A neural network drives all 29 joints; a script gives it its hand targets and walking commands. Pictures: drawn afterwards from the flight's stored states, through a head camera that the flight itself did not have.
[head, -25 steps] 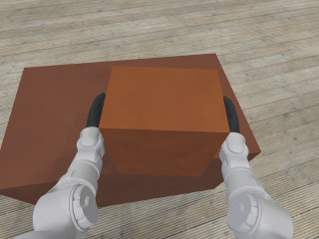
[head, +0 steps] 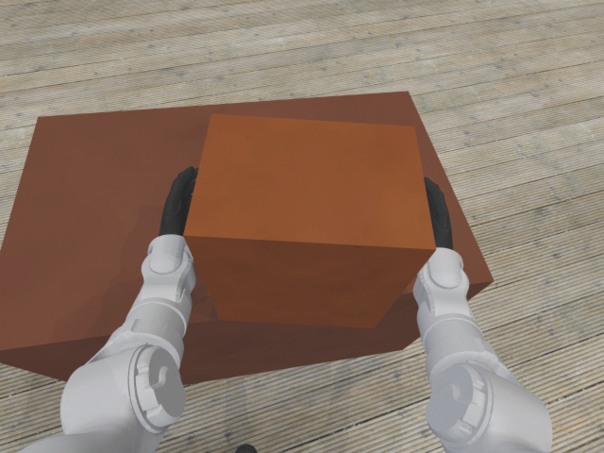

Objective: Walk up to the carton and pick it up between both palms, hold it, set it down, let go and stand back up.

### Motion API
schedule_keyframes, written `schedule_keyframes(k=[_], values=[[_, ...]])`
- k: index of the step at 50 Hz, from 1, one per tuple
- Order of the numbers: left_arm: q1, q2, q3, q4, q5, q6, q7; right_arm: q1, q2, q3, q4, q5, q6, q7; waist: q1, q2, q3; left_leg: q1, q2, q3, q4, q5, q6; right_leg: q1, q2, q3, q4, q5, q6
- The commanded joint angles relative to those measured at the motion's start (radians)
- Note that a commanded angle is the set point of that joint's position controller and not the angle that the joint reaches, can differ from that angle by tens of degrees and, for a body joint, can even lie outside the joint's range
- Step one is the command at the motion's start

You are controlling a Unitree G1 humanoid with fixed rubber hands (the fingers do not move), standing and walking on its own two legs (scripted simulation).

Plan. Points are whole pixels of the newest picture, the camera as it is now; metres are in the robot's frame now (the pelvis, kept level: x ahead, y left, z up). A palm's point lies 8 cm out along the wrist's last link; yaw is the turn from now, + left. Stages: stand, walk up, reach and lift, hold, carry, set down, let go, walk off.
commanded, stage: set down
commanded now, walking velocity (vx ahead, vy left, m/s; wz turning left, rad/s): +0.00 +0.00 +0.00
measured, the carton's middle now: (304, 236) +0.42 +0.03 -0.03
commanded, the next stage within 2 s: none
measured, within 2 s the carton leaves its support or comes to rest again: neither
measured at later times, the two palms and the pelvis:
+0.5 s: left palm (171, 216) +0.42 +0.22 +0.01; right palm (435, 226) +0.43 -0.15 +0.01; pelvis -0.01 +0.00 -0.02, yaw -2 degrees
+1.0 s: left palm (140, 211) +0.42 +0.26 +0.01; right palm (472, 222) +0.45 -0.21 +0.01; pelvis -0.03 -0.01 -0.05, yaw -1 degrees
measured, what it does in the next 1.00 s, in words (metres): lowers itself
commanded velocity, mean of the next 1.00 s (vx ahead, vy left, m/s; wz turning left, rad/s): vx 0.00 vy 0.00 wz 0.00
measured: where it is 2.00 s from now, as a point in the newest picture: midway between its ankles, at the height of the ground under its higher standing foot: outside the picture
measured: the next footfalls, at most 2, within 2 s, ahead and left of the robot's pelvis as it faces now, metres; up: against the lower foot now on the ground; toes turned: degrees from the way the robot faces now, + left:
none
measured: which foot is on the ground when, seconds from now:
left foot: down 0.00-1.00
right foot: down 0.00-1.00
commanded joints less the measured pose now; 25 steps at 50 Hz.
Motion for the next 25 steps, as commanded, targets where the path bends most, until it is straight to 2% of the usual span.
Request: schedule_keyframes(k=[1, 7, 9, 11, 12, 13, 14, 16, 18, 21, 25], values=[[-0.399, -0.359, -0.17, 0.002, 0.075, -0.016, -0.089, -0.399, 0.471, 0.238, 0.068, -0.092, -0.006, 0.138, 0.016, 0.007, -0.463, 0.241, -0.028, 0.017, 0.026, 0.358, 0.016, 0.219, 0.008, 0.023, 0.008, 0.228, 0.017], [-0.395, -0.328, -0.162, 0.004, 0.075, -0.01, -0.082, -0.396, 0.429, 0.22, 0.061, -0.099, 0.005, 0.141, 0.017, 0.018, -0.475, 0.269, -0.026, 0.018, 0.033, 0.366, 0.012, 0.186, 0.014, 0.022, 0.004, 0.201, 0.013], [-0.383, -0.245, -0.147, 0.011, 0.059, -0.01, -0.062, -0.385, 0.333, 0.209, 0.064, -0.084, 0.008, 0.128, 0.019, 0.02, -0.491, 0.282, -0.026, 0.021, 0.037, 0.389, 0.008, 0.173, 0.019, 0.025, 0.004, 0.203, 0.013], [-0.364, -0.116, -0.126, 0.014, 0.027, -0.012, -0.024, -0.372, 0.191, 0.203, 0.082, -0.031, 0.01, 0.096, 0.022, 0.017, -0.509, 0.28, -0.027, 0.023, 0.045, 0.416, 0.008, 0.161, 0.025, 0.035, 0.005, 0.204, 0.011], [-0.358, -0.016, -0.118, 0.015, -0.011, -0.014, 0.005, -0.37, 0.078, 0.208, 0.106, 0.036, 0.009, 0.07, 0.022, 0.015, -0.53, 0.273, -0.027, 0.022, 0.054, 0.436, 0.008, 0.156, 0.028, 0.046, 0.012, 0.209, 0.008], [-0.364, 0.076, -0.147, 0.035, -0.076, -0.017, 0.039, -0.396, -0.017, 0.251, 0.124, 0.135, 0.008, 0.038, 0.023, 0.025, -0.565, 0.246, -0.026, 0.015, 0.073, 0.455, 0.002, 0.142, 0.033, 0.06, 0.022, 0.222, 0.002], [-0.382, 0.124, -0.215, 0.052, -0.169, -0.019, 0.065, -0.428, -0.072, 0.351, 0.155, 0.243, 0.006, 0.014, 0.033, 0.037, -0.599, 0.219, -0.022, 0.005, 0.101, 0.468, -0.001, 0.131, 0.039, 0.069, 0.037, 0.228, -0.007], [-0.44, 0.184, -0.323, 0.138, -0.322, -0.037, 0.081, -0.481, -0.127, 0.49, 0.203, 0.395, 0.003, -0.016, 0.028, 0.043, -0.662, 0.226, -0.011, -0.011, 0.159, 0.479, -0.016, 0.055, 0.042, 0.065, 0.065, 0.202, -0.004], [-0.497, 0.236, -0.408, 0.194, -0.424, -0.067, 0.082, -0.52, -0.195, 0.565, 0.222, 0.506, -0.002, -0.032, 0.034, 0.057, -0.726, 0.251, -0.012, -0.016, 0.221, 0.478, -0.032, -0.032, 0.05, 0.047, 0.102, 0.146, -0.002], [-0.534, 0.305, -0.476, 0.291, -0.489, -0.091, 0.07, -0.563, -0.285, 0.648, 0.277, 0.631, -0.016, -0.038, 0.043, 0.073, -0.753, 0.271, -0.016, -0.019, 0.282, 0.511, -0.054, -0.12, 0.06, 0.026, 0.159, 0.14, 0.001], [-0.54, 0.339, -0.527, 0.392, -0.529, -0.095, 0.038, -0.592, -0.379, 0.727, 0.389, 0.743, -0.052, -0.03, 0.039, 0.076, -0.711, 0.222, -0.021, -0.015, 0.322, 0.534, -0.08, -0.17, 0.065, 0.016, 0.228, 0.204, 0.017]])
